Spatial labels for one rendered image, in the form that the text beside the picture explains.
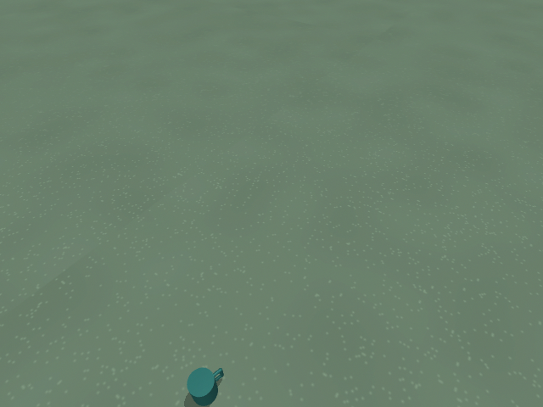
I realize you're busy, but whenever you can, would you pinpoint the mug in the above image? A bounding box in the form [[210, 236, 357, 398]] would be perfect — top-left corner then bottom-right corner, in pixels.
[[187, 367, 224, 406]]

